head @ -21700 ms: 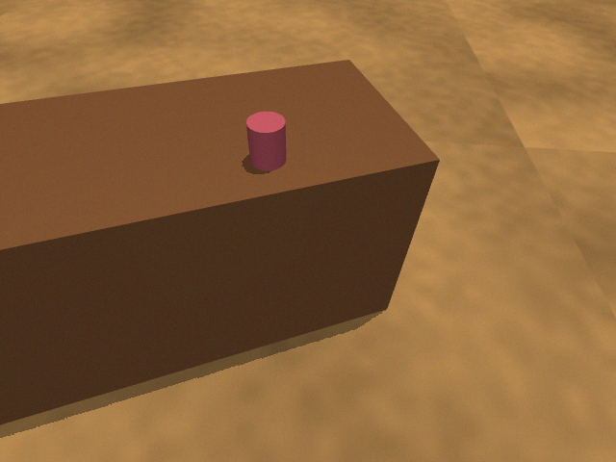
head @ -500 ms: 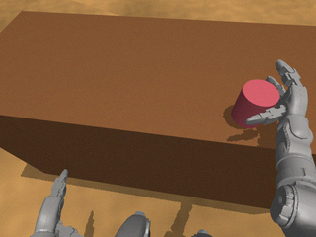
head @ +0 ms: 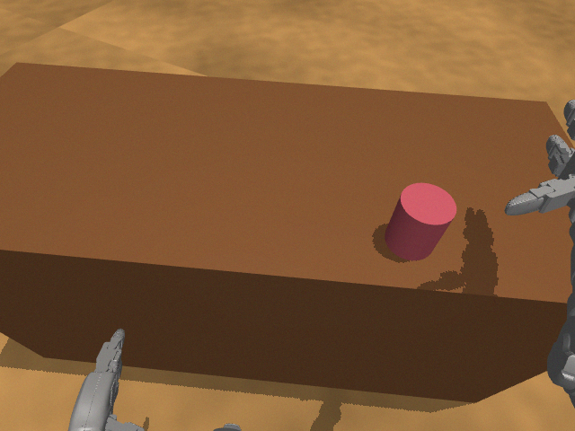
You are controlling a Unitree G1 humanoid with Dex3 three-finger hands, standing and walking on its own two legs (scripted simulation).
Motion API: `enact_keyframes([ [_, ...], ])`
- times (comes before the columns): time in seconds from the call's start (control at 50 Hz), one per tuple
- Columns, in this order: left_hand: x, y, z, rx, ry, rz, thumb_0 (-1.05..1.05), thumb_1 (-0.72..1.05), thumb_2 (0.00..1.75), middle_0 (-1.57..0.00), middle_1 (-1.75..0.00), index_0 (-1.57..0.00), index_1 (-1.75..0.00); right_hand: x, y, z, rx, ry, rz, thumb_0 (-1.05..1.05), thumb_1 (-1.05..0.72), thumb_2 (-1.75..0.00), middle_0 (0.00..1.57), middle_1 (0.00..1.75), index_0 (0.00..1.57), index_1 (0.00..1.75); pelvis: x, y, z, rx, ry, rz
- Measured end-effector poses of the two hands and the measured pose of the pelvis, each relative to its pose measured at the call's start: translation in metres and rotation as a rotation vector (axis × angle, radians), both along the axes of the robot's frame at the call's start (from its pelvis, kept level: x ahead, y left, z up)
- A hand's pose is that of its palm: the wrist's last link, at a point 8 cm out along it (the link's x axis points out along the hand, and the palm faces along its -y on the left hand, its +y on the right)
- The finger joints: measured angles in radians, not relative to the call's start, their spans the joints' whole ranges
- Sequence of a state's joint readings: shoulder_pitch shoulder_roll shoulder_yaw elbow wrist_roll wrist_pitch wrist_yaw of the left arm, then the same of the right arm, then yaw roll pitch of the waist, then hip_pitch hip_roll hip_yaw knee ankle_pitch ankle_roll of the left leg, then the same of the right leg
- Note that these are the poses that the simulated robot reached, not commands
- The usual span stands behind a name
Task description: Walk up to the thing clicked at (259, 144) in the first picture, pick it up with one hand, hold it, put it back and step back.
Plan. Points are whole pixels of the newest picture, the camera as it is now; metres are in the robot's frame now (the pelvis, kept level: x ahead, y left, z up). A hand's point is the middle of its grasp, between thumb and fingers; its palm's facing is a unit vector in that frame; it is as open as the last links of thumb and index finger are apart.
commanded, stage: sink last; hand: right
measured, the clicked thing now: (417, 222) +0.46 -0.17 +0.01
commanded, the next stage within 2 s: home in 1.24 s
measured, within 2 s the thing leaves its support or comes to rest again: neither
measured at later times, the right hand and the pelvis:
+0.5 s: hand out of the picture +0.34 -0.34 +0.10, palm faces +0.38 +0.85 -0.36, open 17.6 cm; pelvis +0.03 -0.01 +0.02, yaw +0 degrees
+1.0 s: hand (562, 414) +0.17 -0.24 +0.11, palm faces +0.35 +0.87 -0.34, open 17.6 cm; pelvis +0.00 +0.01 +0.02, yaw -3 degrees
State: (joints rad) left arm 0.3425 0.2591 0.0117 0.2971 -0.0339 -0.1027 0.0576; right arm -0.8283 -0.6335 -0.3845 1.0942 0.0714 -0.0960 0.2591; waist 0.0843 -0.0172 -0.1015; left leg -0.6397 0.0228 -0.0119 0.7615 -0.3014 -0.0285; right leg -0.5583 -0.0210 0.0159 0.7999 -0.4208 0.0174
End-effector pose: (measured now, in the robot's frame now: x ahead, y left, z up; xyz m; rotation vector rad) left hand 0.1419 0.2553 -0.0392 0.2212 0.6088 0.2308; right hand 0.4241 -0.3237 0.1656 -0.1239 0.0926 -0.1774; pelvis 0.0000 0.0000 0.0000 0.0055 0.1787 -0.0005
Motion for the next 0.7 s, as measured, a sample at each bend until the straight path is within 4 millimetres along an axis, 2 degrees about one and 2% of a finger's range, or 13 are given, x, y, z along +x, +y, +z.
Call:
enact_keyframes([
  [0.06,-0.001,-0.002,0.003,-0.005,0.019,-0.021,-0.01,-0.52,0.05,-0.06,-0.05,-0.05,-0.05,-0.008,-0.014,-0.016,-0.038,0.087,-0.057,-0.01,0.58,-0.04,0.06,0.05,0.06,0.05,0.002,0.001,0.004,-0.003,-0.004,-0.001],
  [0.12,-0.008,-0.004,-0.002,-0.014,0.084,-0.033,-0.01,-0.53,0.05,-0.06,-0.05,-0.05,-0.05,-0.018,-0.033,-0.027,-0.070,0.127,-0.137,-0.01,0.58,-0.04,0.06,0.06,0.06,0.05,0.004,0.002,0.007,-0.003,-0.004,-0.002],
  [0.2,-0.014,-0.005,-0.008,-0.014,0.163,-0.030,-0.01,-0.53,0.06,-0.06,-0.05,-0.05,-0.05,-0.032,-0.066,-0.023,-0.110,0.117,-0.273,-0.01,0.59,-0.03,0.06,0.06,0.06,0.06,0.009,0.001,0.009,0.005,-0.004,-0.004],
  [0.28,0.001,-0.003,-0.002,0.008,0.138,-0.028,-0.01,-0.53,0.06,-0.06,-0.05,-0.05,-0.05,-0.047,-0.089,-0.008,-0.161,0.086,-0.376,-0.01,0.59,-0.03,0.06,0.05,0.06,0.05,0.016,-0.003,0.012,0.015,-0.011,-0.006],
  [0.34,0.020,-0.001,0.009,0.021,0.067,-0.036,-0.01,-0.53,0.07,-0.06,-0.05,-0.05,-0.05,-0.059,-0.094,-0.008,-0.184,0.096,-0.394,-0.01,0.59,-0.04,0.06,0.05,0.06,0.05,0.021,-0.006,0.014,0.018,-0.021,-0.007],
  [0.4,0.036,-0.003,0.019,0.012,-0.006,-0.051,-0.01,-0.54,0.07,-0.06,-0.05,-0.04,-0.05,-0.076,-0.086,-0.017,-0.199,0.110,-0.364,-0.01,0.59,-0.04,0.06,0.05,0.05,0.05,0.027,-0.008,0.016,0.019,-0.039,-0.005],
  [0.44,0.040,-0.006,0.019,-0.011,-0.020,-0.053,-0.01,-0.54,0.07,-0.06,-0.05,-0.04,-0.05,-0.091,-0.074,-0.027,-0.204,0.118,-0.325,-0.01,0.59,-0.04,0.06,0.05,0.05,0.05,0.029,-0.010,0.017,0.019,-0.052,-0.004],
  [0.56,0.030,-0.021,-0.008,-0.106,0.105,-0.044,-0.01,-0.54,0.07,-0.06,-0.05,-0.04,-0.05,-0.152,-0.023,-0.047,-0.216,0.098,-0.205,-0.01,0.57,-0.05,0.06,0.05,0.06,0.05,0.031,-0.010,0.020,0.018,-0.091,-0.007],
  [0.62,0.024,-0.024,-0.015,-0.120,0.150,-0.035,-0.01,-0.54,0.07,-0.06,-0.05,-0.05,-0.05,-0.182,-0.006,-0.046,-0.225,0.089,-0.193,-0.01,0.58,-0.04,0.07,0.05,0.06,0.05,0.030,-0.008,0.021,0.015,-0.111,-0.015],
  [0.7,0.030,-0.013,-0.009,-0.079,0.115,-0.005,-0.01,-0.53,0.07,-0.06,-0.05,-0.05,-0.05,-0.218,0.000,-0.031,-0.266,0.054,-0.231,-0.01,0.58,-0.04,0.07,0.05,0.06,0.05,0.027,-0.005,0.021,0.010,-0.139,-0.024],
])
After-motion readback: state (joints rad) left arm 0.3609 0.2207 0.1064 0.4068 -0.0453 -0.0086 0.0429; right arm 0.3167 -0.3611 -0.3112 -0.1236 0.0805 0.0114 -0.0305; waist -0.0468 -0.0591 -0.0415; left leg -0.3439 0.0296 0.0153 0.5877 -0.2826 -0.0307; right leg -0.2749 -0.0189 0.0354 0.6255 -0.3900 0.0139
